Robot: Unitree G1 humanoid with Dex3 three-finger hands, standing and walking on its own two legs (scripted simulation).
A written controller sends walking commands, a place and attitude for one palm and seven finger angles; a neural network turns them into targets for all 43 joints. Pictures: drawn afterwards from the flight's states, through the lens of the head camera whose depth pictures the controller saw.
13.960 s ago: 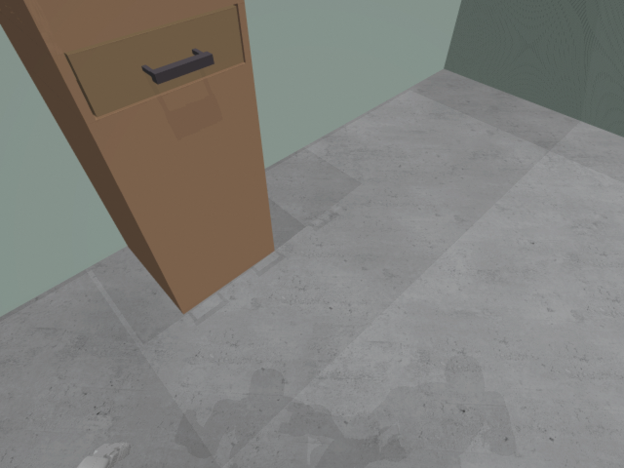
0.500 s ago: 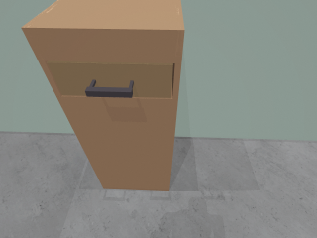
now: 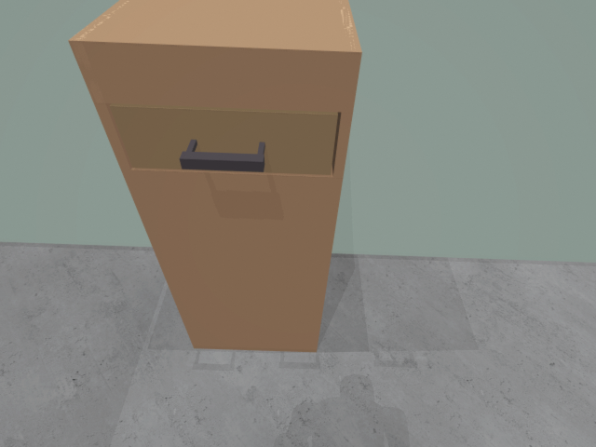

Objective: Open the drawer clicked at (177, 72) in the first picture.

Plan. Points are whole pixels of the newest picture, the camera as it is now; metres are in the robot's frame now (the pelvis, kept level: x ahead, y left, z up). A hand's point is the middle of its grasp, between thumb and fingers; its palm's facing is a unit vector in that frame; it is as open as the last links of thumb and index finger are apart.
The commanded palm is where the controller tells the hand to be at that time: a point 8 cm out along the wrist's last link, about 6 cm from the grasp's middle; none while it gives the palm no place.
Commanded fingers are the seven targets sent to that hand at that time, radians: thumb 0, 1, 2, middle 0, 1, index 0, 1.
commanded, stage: raise the hand with hooked fingers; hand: left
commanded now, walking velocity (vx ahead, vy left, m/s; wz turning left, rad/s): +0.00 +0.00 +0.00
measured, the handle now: (225, 154) +0.56 +0.17 +0.10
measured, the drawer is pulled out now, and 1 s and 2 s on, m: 0.00 0.00 0.00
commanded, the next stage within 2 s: move the hooked fingers above the handle in 1.98 s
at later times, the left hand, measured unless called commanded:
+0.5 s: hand (132, 437) +0.14 +0.22 -0.04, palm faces -0.01 -0.17 -0.99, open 9.1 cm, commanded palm +0.15 +0.22 +0.05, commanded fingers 0.00 0.27 0.63 -0.25 -0.70 -0.25 -0.70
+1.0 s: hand (112, 283) +0.27 +0.25 +0.11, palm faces +0.13 -0.07 -0.99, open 12.1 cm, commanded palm +0.24 +0.24 +0.16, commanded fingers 0.00 -0.31 0.38 -0.29 -1.08 -0.29 -1.08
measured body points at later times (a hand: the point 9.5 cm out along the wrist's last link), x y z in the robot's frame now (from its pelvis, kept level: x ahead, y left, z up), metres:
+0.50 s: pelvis -0.01 -0.01 -0.03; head +0.00 -0.02 +0.42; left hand +0.14 +0.23 +0.02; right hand +0.27 -0.21 -0.06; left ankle +0.00 +0.09 -0.74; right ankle +0.05 -0.12 -0.74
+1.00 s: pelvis +0.05 -0.01 +0.00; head +0.07 -0.05 +0.45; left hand +0.26 +0.25 +0.16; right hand +0.25 -0.22 -0.12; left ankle +0.00 +0.09 -0.74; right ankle +0.05 -0.12 -0.74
